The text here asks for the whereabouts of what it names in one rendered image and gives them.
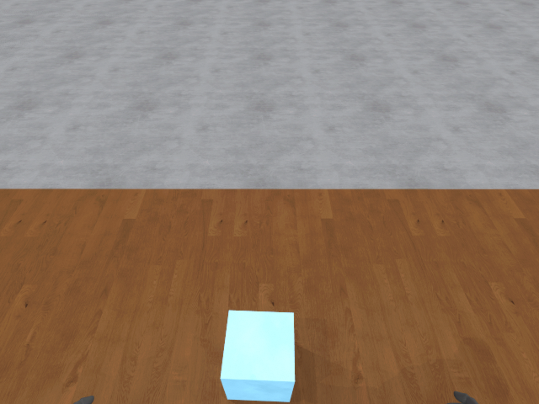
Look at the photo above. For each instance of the carton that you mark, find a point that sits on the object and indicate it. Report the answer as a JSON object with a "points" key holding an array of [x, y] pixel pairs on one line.
{"points": [[259, 356]]}

